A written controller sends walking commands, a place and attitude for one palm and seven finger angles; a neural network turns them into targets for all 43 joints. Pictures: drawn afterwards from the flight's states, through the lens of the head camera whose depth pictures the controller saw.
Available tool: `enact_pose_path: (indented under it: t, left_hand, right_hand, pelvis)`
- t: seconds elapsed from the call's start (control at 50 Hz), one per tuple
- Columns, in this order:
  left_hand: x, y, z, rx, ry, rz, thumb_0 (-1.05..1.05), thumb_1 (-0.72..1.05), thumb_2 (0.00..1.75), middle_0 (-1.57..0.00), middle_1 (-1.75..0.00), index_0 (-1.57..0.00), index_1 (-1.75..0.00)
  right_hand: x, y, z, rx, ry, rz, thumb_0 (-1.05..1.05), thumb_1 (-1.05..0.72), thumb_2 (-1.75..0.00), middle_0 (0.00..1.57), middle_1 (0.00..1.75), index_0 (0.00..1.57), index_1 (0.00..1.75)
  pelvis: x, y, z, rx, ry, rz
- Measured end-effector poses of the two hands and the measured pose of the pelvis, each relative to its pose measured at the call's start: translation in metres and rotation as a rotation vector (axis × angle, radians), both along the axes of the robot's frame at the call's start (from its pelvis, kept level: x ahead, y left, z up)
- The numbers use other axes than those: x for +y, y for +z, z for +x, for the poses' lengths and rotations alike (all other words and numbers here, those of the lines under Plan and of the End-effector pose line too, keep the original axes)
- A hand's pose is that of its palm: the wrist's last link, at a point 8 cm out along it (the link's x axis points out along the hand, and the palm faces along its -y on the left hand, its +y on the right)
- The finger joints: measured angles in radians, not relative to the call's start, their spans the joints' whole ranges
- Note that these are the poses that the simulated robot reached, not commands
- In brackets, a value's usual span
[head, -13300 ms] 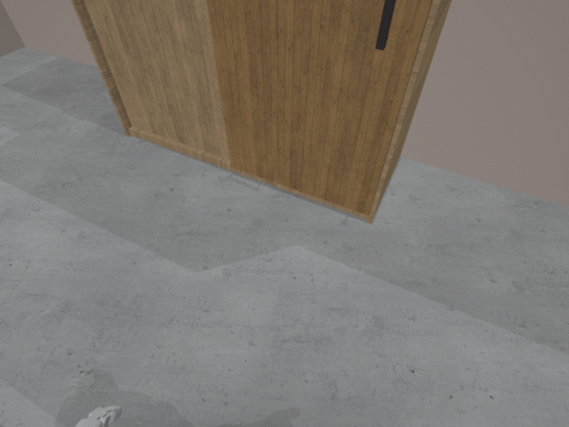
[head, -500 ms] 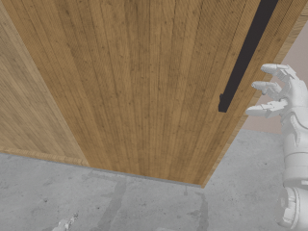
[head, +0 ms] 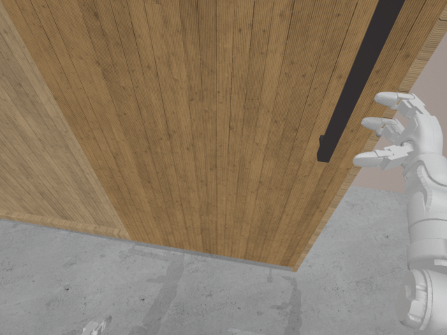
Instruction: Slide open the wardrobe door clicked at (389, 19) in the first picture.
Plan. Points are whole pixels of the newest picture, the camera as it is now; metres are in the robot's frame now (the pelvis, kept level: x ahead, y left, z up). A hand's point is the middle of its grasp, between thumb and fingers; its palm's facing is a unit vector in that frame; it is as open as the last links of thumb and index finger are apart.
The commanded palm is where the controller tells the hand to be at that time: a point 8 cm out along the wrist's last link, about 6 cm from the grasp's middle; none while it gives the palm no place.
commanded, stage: feel for the door with the fingertips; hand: right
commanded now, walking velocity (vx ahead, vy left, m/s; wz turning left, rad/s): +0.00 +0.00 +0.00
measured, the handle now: (348, 87) +0.51 -0.17 +0.21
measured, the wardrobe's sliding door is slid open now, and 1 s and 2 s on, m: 0.00 0.00 0.00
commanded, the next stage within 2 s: slide the fingers in behind the handle in 0.72 s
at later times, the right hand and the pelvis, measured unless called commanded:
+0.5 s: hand (357, 125) +0.45 -0.18 +0.17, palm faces +0.10 +1.00 +0.00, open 14.0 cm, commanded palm +0.43 -0.23 +0.16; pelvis +0.00 +0.01 +0.00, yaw +0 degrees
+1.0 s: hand (361, 122) +0.46 -0.19 +0.17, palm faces +0.09 +1.00 +0.02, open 13.9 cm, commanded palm +0.43 -0.24 +0.16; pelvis +0.00 +0.01 +0.00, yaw +1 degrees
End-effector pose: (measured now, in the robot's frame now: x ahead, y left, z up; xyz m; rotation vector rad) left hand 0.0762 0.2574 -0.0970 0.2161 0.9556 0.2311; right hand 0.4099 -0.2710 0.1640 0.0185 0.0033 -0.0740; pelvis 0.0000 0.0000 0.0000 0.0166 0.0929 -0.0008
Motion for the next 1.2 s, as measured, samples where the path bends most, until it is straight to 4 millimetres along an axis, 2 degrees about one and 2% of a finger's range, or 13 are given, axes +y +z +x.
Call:
enact_pose_path:
  t: [0.2,0.4,0.5,0.62,0.72,0.82,0.98,1.2]
  left_hand:
    - [-0.006,0.000,0.011,-0.031,-0.012,-0.025,0.01,0.90,0.90,-0.20,-0.30,-0.20,-0.30]
    - [-0.004,0.001,0.019,-0.049,-0.032,-0.022,0.01,0.90,0.90,-0.20,-0.30,-0.20,-0.30]
    - [0.002,-0.001,0.010,-0.022,-0.018,-0.014,0.01,0.90,0.90,-0.20,-0.30,-0.20,-0.30]
    - [0.011,-0.006,-0.011,0.041,0.015,-0.007,0.01,0.90,0.90,-0.20,-0.30,-0.20,-0.30]
    - [0.016,-0.008,-0.028,0.090,0.040,-0.002,0.01,0.90,0.90,-0.20,-0.30,-0.20,-0.30]
    - [0.017,-0.008,-0.035,0.109,0.054,0.000,0.01,0.90,0.90,-0.20,-0.30,-0.20,-0.30]
    - [0.013,-0.006,-0.030,0.078,0.054,-0.006,0.01,0.90,0.90,-0.20,-0.30,-0.20,-0.30]
    - [0.004,-0.002,-0.007,0.020,0.015,-0.008,0.01,0.90,0.90,-0.20,-0.30,-0.20,-0.30]
  right_hand:
    - [0.025,0.003,-0.004,-0.028,0.008,0.001,-0.01,0.50,-0.30,0.30,1.20,0.30,1.20]
    - [0.036,0.001,0.004,0.009,-0.018,-0.010,-0.01,0.50,-0.30,0.30,1.20,0.30,1.20]
    - [0.035,0.004,0.015,0.009,-0.023,-0.020,-0.01,0.50,-0.30,0.30,1.20,0.30,1.20]
    - [0.035,0.005,0.024,0.000,-0.012,-0.014,-0.01,0.50,-0.30,0.30,1.20,0.30,1.20]
    - [0.033,0.003,0.026,-0.008,-0.007,-0.013,-0.01,0.50,-0.30,0.31,1.22,0.31,1.21]
    - [0.032,0.003,0.027,-0.011,-0.007,-0.008,-0.01,0.50,-0.30,0.33,1.23,0.33,1.22]
    - [0.028,0.002,0.025,-0.015,-0.017,0.005,-0.01,0.50,-0.30,0.32,1.22,0.32,1.21]
    - [0.016,0.001,0.010,-0.013,-0.014,-0.004,-0.01,0.50,-0.30,0.30,1.20,0.30,1.20]
  pelvis:
    - [0.001,0.001,0.001,-0.016,0.003,-0.002]
    - [0.007,0.000,-0.003,-0.015,-0.008,-0.004]
    - [0.009,0.000,-0.004,0.000,-0.007,-0.004]
    - [0.011,-0.001,-0.001,0.014,-0.001,-0.005]
    - [0.011,-0.001,0.001,0.019,0.003,-0.004]
    - [0.011,-0.001,0.001,0.021,0.005,-0.003]
    - [0.010,-0.001,0.001,0.020,0.014,-0.002]
    - [0.004,-0.001,0.000,0.008,0.002,0.003]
